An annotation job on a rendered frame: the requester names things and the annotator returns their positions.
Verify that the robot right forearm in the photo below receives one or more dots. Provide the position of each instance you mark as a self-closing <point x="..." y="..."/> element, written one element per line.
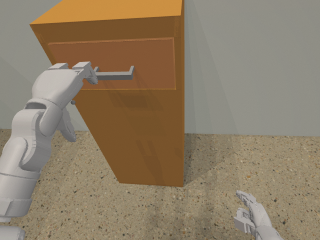
<point x="265" y="232"/>

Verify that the handle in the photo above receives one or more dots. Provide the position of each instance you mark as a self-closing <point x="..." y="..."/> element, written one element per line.
<point x="120" y="75"/>

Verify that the robot left forearm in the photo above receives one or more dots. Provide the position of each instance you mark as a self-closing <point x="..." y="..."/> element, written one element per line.
<point x="25" y="154"/>

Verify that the robot left hand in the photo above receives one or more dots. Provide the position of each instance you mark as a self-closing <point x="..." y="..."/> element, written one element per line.
<point x="60" y="85"/>

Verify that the cabinet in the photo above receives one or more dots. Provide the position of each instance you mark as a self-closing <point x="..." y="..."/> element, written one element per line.
<point x="140" y="131"/>

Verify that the robot right hand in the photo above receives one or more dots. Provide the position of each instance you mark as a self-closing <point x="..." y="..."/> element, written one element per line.
<point x="247" y="221"/>

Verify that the left robot upper arm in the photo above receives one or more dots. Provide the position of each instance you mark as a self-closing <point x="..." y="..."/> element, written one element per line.
<point x="11" y="233"/>

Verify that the drawer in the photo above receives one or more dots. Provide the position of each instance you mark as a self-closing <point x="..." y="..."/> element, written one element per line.
<point x="153" y="60"/>

